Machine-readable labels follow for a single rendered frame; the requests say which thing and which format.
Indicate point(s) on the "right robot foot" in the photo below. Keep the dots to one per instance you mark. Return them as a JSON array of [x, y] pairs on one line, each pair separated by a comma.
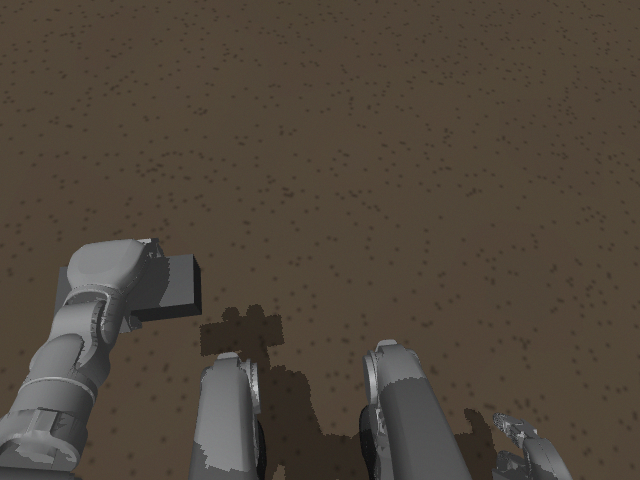
[[368, 449]]

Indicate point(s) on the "right robot hand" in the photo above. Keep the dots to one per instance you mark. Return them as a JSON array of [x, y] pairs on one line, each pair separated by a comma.
[[541, 459]]

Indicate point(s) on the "carton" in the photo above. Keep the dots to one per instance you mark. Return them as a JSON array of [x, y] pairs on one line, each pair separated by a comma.
[[170, 288]]

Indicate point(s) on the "left robot hand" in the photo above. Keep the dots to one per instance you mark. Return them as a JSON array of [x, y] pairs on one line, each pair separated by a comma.
[[117, 264]]

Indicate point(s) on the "left robot arm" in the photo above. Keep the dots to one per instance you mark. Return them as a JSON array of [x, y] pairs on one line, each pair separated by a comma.
[[44, 433]]

